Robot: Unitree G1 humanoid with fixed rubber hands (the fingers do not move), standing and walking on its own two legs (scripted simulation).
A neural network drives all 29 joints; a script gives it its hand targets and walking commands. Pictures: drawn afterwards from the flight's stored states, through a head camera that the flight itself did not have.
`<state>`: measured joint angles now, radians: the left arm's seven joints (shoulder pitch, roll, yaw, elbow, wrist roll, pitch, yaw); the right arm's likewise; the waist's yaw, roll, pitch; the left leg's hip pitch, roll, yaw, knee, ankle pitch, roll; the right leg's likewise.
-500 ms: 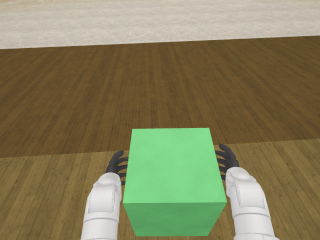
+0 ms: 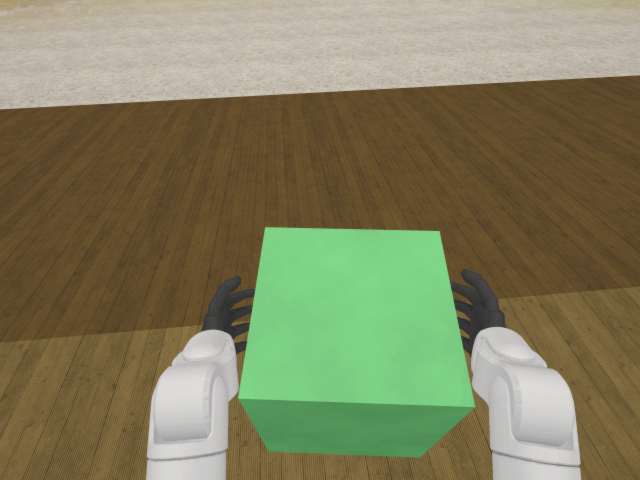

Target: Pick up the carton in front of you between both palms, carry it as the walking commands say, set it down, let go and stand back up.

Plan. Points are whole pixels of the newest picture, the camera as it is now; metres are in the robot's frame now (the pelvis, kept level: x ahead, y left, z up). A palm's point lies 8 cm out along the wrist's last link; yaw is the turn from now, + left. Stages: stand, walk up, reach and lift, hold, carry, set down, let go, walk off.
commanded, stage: carry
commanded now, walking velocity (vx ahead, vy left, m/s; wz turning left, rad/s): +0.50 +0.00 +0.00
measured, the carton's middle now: (347, 349) +0.30 -0.01 +0.03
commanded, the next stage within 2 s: none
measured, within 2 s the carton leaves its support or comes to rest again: neither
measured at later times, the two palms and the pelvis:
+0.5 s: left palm (262, 231) +0.50 +0.12 +0.06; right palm (447, 231) +0.50 -0.18 +0.06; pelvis +0.28 -0.02 -0.03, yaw +0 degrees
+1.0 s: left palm (265, 140) +0.84 +0.16 +0.05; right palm (396, 136) +0.83 -0.14 +0.07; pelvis +0.60 +0.02 -0.03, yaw -2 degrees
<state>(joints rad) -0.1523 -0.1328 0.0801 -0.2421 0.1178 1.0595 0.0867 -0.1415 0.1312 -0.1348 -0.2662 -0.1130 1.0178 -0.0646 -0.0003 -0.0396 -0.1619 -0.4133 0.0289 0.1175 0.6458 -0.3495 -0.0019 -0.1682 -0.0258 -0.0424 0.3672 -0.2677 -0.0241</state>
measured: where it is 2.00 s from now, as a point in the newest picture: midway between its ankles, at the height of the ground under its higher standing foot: (335, 276)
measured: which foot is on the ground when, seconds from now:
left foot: up 0.00-0.06, down 0.08-0.48, up 0.50-0.92, down 0.94-1.00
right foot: down 0.00-0.10, up 0.12-0.42, down 0.44-0.94, up 0.96-1.00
